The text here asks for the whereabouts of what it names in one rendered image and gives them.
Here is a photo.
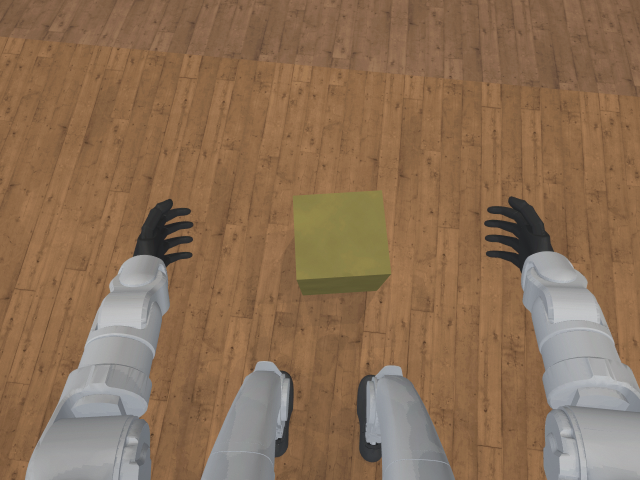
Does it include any right robot forearm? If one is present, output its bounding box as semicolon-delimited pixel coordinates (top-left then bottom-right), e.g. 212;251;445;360
521;251;640;412

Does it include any carton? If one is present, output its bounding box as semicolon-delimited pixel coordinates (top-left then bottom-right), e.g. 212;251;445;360
293;190;391;295

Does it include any left robot forearm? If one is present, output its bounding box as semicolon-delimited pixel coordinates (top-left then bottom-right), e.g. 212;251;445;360
25;255;170;480

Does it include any robot left upper arm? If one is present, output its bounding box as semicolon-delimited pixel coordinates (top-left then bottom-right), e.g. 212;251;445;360
30;415;151;480

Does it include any robot right thigh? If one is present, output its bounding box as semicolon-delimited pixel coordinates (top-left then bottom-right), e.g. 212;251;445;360
366;375;455;480

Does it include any robot left hand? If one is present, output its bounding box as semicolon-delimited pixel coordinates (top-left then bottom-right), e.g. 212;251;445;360
133;199;193;267

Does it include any robot left foot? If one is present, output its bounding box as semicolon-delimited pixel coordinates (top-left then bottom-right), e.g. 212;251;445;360
275;371;294;457

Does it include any robot right upper arm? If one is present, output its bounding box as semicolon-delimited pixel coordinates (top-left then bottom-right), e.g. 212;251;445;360
543;405;640;480

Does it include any robot right hand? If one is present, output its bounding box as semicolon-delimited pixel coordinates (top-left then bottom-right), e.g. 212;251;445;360
484;196;554;274

